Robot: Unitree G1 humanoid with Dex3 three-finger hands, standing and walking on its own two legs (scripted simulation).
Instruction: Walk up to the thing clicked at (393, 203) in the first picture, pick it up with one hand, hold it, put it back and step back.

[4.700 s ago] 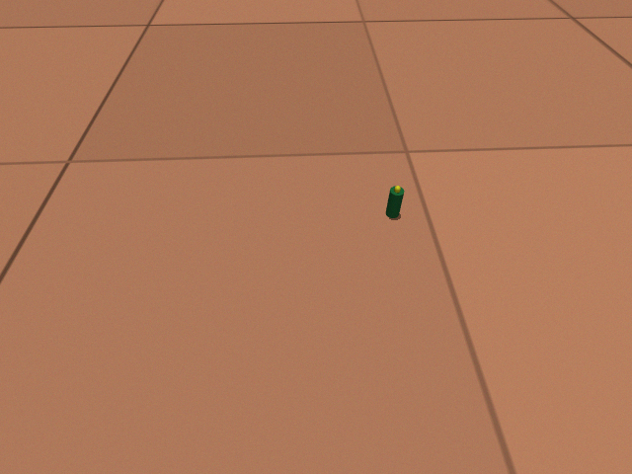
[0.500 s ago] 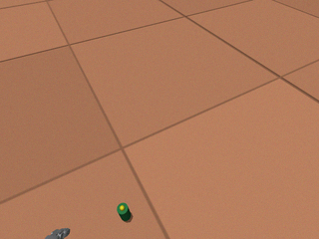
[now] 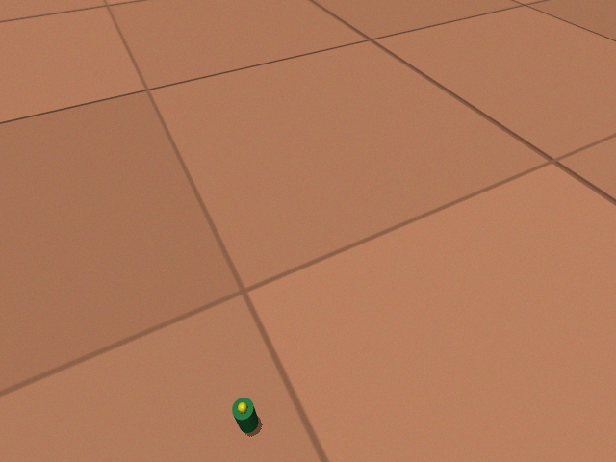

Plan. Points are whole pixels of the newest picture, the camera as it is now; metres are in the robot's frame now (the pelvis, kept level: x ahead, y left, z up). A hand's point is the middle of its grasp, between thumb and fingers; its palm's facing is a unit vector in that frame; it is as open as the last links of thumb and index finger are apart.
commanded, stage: walk up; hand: left
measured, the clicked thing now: (245, 414) +0.38 +0.19 -0.70
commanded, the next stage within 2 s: stand in 0.20 s
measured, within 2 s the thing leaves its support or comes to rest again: neither
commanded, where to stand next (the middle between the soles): +0.03 -0.01 m, yaw +0 degrees
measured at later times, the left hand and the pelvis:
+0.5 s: hand out of the picture +0.09 +0.25 -0.16, palm faces -0.02 -0.94 -0.33, open 7.4 cm; pelvis +0.01 +0.00 +0.00, yaw +0 degrees
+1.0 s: hand out of the picture +0.09 +0.24 -0.15, palm faces -0.02 -0.94 -0.34, open 7.4 cm; pelvis +0.02 -0.01 +0.00, yaw +1 degrees
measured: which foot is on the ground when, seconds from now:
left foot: down 0.00-1.00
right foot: down 0.00-1.00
